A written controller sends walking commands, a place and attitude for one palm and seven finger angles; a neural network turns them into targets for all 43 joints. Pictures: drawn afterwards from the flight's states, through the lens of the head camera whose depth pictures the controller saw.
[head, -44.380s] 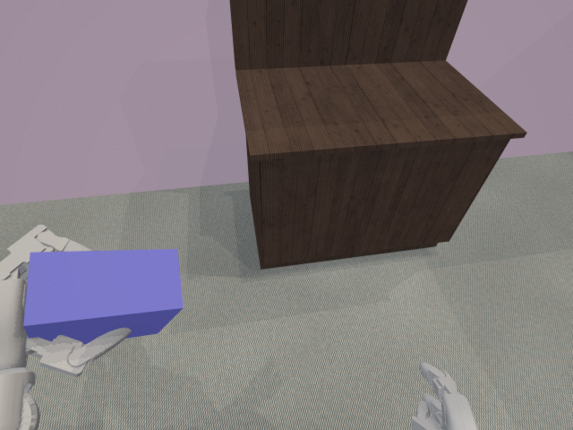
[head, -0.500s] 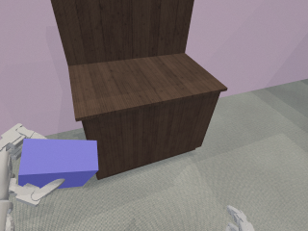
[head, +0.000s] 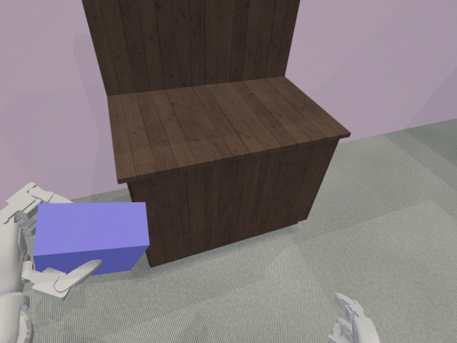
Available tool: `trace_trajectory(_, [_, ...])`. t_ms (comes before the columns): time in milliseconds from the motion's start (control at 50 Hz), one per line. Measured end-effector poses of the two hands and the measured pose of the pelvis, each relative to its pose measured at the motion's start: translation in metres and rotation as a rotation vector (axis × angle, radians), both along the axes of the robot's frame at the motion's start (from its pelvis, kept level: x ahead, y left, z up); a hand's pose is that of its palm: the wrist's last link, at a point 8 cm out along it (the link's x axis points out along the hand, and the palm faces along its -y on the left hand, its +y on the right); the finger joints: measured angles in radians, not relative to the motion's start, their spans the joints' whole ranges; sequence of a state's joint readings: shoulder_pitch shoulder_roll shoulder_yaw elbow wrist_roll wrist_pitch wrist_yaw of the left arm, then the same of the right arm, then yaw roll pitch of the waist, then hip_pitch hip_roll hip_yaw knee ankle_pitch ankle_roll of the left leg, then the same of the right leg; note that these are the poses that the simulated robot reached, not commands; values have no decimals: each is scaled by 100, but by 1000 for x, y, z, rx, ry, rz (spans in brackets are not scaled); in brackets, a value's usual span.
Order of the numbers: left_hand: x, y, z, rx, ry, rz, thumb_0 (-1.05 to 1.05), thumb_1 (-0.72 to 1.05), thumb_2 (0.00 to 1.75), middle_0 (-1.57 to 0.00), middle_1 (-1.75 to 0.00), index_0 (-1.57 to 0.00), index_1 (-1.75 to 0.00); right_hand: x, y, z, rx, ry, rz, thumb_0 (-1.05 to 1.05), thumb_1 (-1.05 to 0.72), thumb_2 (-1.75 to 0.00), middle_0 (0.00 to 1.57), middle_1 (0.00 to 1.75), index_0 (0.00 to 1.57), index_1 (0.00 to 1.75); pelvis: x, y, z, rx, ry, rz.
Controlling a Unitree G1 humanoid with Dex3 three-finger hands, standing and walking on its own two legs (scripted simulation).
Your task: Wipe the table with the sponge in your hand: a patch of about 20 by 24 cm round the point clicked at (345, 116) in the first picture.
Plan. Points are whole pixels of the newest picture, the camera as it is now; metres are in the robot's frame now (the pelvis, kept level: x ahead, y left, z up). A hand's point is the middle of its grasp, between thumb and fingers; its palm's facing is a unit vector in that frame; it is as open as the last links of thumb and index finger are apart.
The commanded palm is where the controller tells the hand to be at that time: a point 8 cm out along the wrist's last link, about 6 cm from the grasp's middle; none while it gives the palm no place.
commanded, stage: stop stepping back and stand still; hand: left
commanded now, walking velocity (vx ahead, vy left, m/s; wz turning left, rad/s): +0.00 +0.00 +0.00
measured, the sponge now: (108, 241) +0.23 +0.20 +0.12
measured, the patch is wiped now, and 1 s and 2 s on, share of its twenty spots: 1.00 1.00 1.00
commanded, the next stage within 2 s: stand and wait in 0.20 s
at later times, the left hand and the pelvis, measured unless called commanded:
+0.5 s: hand (66, 237) +0.21 +0.25 +0.15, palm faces +0.41 -0.86 -0.29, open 10.3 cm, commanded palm +0.17 +0.28 +0.18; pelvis +0.01 +0.00 +0.00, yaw +0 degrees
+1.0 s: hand (69, 240) +0.21 +0.24 +0.15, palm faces +0.41 -0.86 -0.32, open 10.3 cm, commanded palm +0.16 +0.27 +0.18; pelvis +0.00 -0.01 +0.00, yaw +0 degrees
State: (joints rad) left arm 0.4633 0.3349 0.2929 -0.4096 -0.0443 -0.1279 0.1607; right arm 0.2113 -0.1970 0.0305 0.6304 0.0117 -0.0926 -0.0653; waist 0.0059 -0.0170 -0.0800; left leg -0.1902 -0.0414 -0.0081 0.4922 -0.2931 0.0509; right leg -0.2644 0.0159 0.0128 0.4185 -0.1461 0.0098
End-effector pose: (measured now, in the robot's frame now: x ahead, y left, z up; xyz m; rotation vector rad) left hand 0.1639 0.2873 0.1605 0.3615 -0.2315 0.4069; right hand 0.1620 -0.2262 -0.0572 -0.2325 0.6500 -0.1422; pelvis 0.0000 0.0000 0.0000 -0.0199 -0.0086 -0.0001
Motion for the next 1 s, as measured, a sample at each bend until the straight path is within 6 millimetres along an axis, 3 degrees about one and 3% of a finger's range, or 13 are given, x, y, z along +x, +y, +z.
trace_trajectory(280, [9, 0, 0, -6, 8, -16, -1, -53, 107, -71, -133, -73, -133, 20, 7, 4, 3, -4, 10, 1, -90, -90, 20, 30, 20, 30, 10, 2, 0, -1, -3, 1])
trace_trajectory(680, [8, -5, 0, 3, 31, -10, -1, -53, 107, -71, -133, -73, -133, 7, -1, -4, 5, 39, -7, 2, -90, -90, 20, 30, 20, 30, 8, -1, 2, 1, 3, 3])
trace_trajectory(1000, [4, -10, 0, 4, 40, -1, -1, -53, 107, -71, -133, -73, -133, 7, -6, -4, 13, 27, -6, 2, -90, -90, 20, 30, 20, 30, 5, -6, 2, 5, 1, 2])
